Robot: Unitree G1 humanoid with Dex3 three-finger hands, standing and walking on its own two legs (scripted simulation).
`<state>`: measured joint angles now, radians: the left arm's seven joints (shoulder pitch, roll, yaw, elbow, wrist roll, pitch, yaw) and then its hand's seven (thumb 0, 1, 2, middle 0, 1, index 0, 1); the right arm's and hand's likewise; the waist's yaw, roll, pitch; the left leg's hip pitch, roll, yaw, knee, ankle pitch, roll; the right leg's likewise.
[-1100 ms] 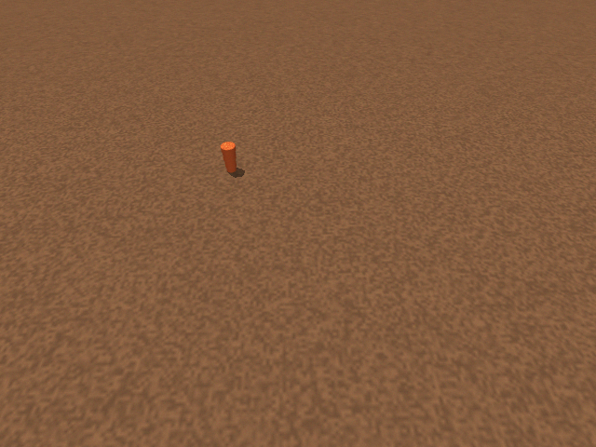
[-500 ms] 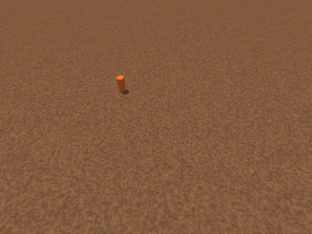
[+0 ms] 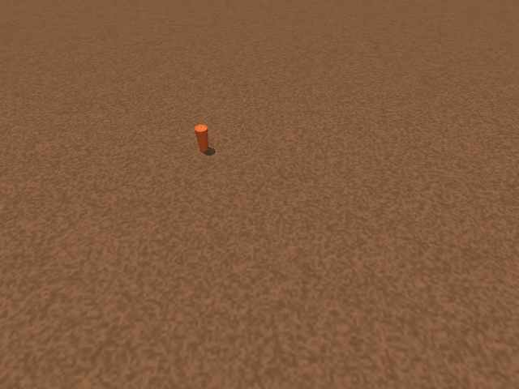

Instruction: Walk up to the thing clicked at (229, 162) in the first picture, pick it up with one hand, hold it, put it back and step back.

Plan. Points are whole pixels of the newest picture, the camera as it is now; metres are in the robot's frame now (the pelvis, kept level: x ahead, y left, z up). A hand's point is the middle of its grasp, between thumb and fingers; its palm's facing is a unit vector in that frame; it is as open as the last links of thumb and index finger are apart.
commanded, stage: stand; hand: left
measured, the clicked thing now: (202, 138) +1.65 +0.33 -0.70
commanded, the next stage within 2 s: walk up in 0.02 s
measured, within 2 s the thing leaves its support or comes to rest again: neither
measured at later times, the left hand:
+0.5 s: hand out of the picture +0.15 +0.38 -0.17, palm faces +0.01 -0.93 -0.36, open 7.4 cm
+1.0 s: hand (122, 239) +0.49 +0.32 -0.13, palm faces +0.03 -0.93 -0.37, open 7.4 cm
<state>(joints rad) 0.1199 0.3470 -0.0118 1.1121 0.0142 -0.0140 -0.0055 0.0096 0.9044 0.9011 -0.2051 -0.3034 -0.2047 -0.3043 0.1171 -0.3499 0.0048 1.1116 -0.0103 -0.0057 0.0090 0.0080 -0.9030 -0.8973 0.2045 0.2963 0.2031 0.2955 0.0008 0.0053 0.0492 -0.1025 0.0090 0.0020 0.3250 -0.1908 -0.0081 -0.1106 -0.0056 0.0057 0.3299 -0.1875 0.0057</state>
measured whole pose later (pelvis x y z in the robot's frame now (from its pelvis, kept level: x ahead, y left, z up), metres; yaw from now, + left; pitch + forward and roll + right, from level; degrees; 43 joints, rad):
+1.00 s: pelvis +0.39 +0.05 -0.02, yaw +4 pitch -3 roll +0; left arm 0.17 0.36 0.04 0.86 0.01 -0.09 -0.07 0.01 0.90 0.90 -0.21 -0.30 -0.21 -0.30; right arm 0.30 -0.44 -0.05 0.92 0.00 -0.06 0.06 0.01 -0.90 -0.90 0.20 0.30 0.20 0.30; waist 0.00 0.07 0.08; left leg -0.40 0.06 -0.01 1.11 -0.35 0.04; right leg -0.28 -0.03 -0.11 0.54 -0.22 -0.04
